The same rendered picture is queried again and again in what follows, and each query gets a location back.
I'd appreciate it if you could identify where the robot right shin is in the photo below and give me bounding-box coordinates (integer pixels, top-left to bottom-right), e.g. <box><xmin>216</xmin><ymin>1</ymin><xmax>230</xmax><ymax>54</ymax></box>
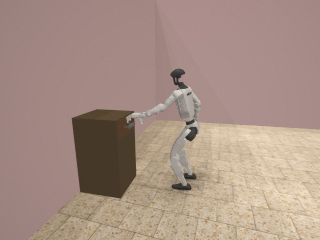
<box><xmin>178</xmin><ymin>152</ymin><xmax>192</xmax><ymax>176</ymax></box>

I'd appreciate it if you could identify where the left robot foot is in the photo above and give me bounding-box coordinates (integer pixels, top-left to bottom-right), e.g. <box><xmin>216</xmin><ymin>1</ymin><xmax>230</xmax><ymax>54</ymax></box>
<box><xmin>172</xmin><ymin>183</ymin><xmax>192</xmax><ymax>190</ymax></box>

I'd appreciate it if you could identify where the left robot hand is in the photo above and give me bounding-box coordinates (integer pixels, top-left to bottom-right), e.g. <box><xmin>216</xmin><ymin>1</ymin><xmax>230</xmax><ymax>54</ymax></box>
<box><xmin>126</xmin><ymin>112</ymin><xmax>143</xmax><ymax>126</ymax></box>

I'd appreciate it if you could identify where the robot left forearm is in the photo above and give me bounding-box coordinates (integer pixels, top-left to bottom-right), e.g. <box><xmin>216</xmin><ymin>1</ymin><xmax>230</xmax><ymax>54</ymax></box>
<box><xmin>139</xmin><ymin>104</ymin><xmax>164</xmax><ymax>119</ymax></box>

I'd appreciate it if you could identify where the robot right forearm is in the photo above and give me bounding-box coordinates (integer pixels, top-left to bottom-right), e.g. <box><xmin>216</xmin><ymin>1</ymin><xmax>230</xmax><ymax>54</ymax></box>
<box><xmin>193</xmin><ymin>106</ymin><xmax>201</xmax><ymax>122</ymax></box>

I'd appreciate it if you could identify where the drawer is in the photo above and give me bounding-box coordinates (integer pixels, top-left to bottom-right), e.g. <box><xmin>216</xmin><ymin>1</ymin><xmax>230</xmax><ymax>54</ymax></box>
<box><xmin>117</xmin><ymin>117</ymin><xmax>134</xmax><ymax>139</ymax></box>

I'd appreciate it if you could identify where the left robot upper arm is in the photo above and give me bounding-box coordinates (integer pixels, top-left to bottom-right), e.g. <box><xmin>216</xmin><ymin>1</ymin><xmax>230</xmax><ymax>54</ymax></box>
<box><xmin>160</xmin><ymin>90</ymin><xmax>183</xmax><ymax>112</ymax></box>

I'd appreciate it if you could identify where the cabinet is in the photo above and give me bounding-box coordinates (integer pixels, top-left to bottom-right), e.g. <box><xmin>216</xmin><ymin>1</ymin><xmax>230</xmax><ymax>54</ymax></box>
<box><xmin>71</xmin><ymin>109</ymin><xmax>137</xmax><ymax>199</ymax></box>

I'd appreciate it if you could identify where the right robot upper arm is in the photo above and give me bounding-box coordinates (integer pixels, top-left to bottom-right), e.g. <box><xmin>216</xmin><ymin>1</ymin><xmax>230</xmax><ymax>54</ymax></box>
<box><xmin>188</xmin><ymin>86</ymin><xmax>201</xmax><ymax>108</ymax></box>

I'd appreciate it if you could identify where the handle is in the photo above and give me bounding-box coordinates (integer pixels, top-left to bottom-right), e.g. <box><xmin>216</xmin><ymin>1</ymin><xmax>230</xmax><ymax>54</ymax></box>
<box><xmin>124</xmin><ymin>122</ymin><xmax>135</xmax><ymax>129</ymax></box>

